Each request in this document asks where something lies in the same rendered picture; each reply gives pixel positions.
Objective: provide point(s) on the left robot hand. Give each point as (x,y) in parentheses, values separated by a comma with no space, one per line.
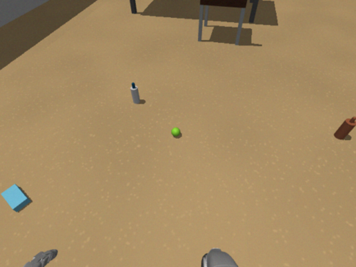
(42,258)

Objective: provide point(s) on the chair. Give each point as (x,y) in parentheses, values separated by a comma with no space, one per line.
(224,3)

